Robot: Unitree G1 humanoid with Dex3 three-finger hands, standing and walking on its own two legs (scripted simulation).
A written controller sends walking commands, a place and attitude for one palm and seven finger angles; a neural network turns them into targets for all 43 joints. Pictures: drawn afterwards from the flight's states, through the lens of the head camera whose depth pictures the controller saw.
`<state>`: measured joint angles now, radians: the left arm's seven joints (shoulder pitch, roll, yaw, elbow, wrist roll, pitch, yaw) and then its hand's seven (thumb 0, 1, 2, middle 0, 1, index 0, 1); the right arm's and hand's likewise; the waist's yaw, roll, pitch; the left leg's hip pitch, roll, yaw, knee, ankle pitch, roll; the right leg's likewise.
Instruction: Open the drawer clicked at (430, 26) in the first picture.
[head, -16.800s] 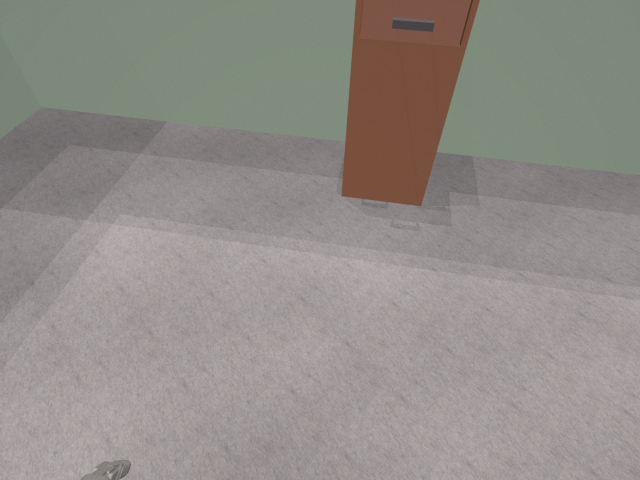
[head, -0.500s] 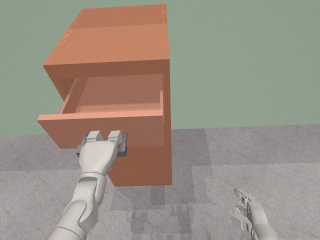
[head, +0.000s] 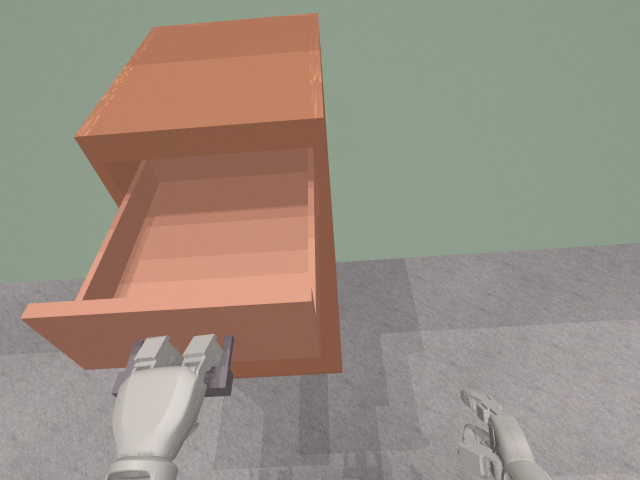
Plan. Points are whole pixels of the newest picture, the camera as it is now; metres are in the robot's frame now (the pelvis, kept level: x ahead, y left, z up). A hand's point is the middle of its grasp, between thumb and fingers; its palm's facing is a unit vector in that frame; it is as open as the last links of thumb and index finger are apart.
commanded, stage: pull the drawer open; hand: left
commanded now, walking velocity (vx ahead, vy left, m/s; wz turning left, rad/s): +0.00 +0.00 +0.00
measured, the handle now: (178, 364) +0.23 +0.21 +0.04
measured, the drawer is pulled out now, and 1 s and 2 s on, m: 0.28 0.30 0.29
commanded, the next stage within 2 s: open the thumb to release the handle in 0.28 s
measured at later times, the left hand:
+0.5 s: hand (174, 420) +0.18 +0.20 +0.02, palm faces +0.08 -0.09 -0.99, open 5.9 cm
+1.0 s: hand (175, 420) +0.18 +0.20 +0.02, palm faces +0.08 -0.13 -0.99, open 13.2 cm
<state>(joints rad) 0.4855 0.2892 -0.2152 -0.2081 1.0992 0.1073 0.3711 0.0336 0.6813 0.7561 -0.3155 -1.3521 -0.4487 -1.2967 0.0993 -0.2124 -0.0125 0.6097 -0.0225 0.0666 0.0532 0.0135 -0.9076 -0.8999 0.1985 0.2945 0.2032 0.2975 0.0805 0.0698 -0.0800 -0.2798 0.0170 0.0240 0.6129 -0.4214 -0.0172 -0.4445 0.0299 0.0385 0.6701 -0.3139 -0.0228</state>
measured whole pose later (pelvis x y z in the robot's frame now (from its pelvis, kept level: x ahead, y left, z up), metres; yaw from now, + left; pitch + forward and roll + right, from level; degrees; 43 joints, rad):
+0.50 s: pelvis -0.02 -0.01 +0.00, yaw +1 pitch +4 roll +1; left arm 0.41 0.31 -0.21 -0.15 1.10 0.13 0.41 -0.01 0.64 0.78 -0.35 -1.35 -0.42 -1.35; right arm 0.09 -0.23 -0.01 0.62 -0.04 0.06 0.02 0.01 -0.91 -0.90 0.20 0.29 0.20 0.30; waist 0.09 0.07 -0.06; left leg -0.32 0.01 0.00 0.67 -0.42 -0.02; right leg -0.47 0.02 0.02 0.71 -0.31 -0.03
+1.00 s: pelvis -0.03 +0.00 +0.00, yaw +2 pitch +3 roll +1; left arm 0.34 0.28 -0.25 -0.12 1.09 0.16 0.35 0.00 -0.41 0.34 -0.33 -1.21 -0.35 -1.24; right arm 0.08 -0.21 0.00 0.62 -0.03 0.05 0.02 0.01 -0.91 -0.90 0.20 0.29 0.20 0.30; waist 0.11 0.06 -0.06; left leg -0.30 0.00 -0.01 0.65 -0.40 -0.01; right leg -0.44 0.01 0.01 0.68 -0.29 -0.02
